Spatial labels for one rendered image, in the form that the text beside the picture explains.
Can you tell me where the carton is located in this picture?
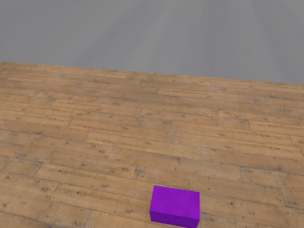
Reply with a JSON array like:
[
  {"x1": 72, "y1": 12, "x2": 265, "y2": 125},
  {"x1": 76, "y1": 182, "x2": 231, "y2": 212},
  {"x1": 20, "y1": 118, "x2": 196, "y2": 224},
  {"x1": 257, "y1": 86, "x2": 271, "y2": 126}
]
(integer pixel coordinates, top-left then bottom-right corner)
[{"x1": 149, "y1": 185, "x2": 200, "y2": 228}]

